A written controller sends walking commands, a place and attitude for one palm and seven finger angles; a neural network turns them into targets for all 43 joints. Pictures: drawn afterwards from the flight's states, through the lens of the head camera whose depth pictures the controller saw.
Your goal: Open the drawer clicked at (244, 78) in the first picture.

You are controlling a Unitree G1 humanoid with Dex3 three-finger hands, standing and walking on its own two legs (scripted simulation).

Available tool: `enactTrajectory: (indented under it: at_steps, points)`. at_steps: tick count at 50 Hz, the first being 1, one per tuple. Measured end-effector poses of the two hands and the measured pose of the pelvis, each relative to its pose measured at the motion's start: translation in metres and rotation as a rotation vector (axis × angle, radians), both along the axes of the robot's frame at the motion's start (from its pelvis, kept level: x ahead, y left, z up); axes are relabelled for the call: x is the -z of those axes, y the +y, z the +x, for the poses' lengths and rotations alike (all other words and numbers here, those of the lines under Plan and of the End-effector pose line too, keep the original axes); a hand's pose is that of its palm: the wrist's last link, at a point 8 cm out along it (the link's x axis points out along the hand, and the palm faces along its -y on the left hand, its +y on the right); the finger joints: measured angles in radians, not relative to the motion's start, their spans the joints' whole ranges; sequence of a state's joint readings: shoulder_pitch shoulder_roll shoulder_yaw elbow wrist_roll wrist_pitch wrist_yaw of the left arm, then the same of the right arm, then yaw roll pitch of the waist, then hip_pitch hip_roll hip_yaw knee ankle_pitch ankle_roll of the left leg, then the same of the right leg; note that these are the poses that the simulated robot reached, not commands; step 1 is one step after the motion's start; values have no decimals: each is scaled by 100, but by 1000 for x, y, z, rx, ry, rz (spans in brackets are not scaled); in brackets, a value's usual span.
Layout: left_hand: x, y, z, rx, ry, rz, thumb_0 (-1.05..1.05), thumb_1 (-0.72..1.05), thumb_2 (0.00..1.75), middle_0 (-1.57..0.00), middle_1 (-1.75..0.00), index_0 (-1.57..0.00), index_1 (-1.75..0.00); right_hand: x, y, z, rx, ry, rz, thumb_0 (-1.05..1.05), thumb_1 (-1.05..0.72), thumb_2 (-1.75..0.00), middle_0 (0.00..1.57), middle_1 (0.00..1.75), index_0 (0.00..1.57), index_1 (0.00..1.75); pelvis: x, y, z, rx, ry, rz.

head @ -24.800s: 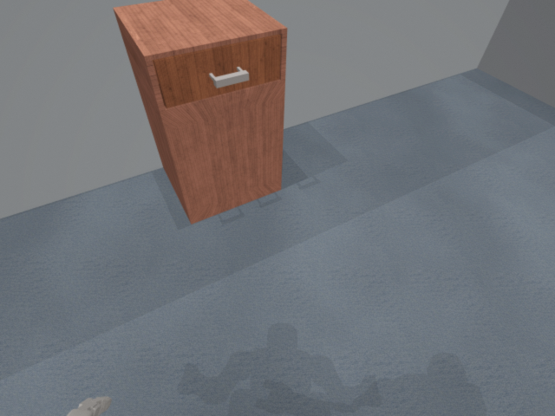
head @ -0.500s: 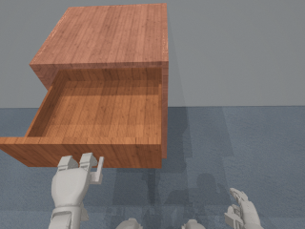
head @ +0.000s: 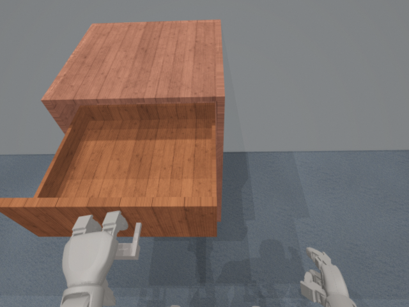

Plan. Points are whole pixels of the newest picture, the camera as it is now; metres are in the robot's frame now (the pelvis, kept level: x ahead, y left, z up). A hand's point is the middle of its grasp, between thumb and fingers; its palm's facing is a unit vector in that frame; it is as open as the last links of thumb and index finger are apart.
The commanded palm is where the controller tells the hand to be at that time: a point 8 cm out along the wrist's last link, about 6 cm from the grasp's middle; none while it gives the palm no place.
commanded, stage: lift the hand off the handle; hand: left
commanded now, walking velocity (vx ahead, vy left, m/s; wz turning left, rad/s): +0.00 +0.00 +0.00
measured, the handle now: (112, 239) +0.25 +0.22 -0.03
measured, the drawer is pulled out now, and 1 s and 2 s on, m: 0.30 0.30 0.30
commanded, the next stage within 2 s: draw the hand back to the body in 1.70 s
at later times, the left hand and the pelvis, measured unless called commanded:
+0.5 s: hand (95, 252) +0.21 +0.23 +0.02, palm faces +0.01 -0.10 -0.99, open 13.4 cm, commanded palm +0.19 +0.22 +0.08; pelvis +0.01 +0.00 +0.02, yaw +0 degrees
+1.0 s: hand (82, 235) +0.22 +0.23 +0.07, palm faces +0.09 -0.10 -0.99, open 13.7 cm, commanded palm +0.19 +0.22 +0.12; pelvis +0.01 +0.00 +0.03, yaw +0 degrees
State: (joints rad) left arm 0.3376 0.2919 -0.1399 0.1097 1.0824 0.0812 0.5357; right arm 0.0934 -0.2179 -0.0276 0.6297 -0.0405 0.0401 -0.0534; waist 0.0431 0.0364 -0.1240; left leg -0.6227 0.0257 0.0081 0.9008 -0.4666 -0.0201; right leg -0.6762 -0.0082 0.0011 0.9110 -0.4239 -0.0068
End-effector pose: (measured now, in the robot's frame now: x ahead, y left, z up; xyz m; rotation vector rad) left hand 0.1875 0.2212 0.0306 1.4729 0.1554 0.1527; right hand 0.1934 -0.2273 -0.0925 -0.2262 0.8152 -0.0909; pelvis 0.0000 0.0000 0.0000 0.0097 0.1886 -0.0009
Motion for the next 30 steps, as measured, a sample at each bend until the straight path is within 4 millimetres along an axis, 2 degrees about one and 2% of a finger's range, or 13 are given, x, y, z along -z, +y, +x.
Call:
enactTrajectory:
  at_steps: [15, 30]
  points:
    - [-26, 7, 0, -28, 4, -7, 0, -49, 30, -33, -120, -42, -122, -13, 11, 19, -39, -27, 25, 1, -90, -90, 20, 30, 20, 30, -11, 1, 8, -5, -38, -1]
    - [-46, 5, 0, -12, -1, -11, 0, -49, 30, -32, -120, -41, -122, -21, 15, 23, -62, -33, 40, 1, -90, -90, 20, 30, 20, 30, -19, -1, 10, -6, -70, 0]
